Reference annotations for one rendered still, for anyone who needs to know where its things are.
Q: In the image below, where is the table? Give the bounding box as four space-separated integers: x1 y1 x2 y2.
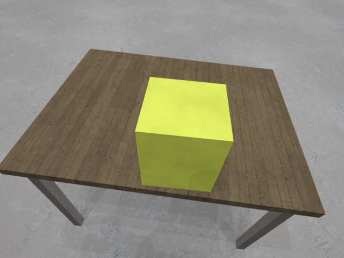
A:
0 49 325 249

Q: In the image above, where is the carton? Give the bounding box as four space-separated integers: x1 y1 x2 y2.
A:
135 77 234 192

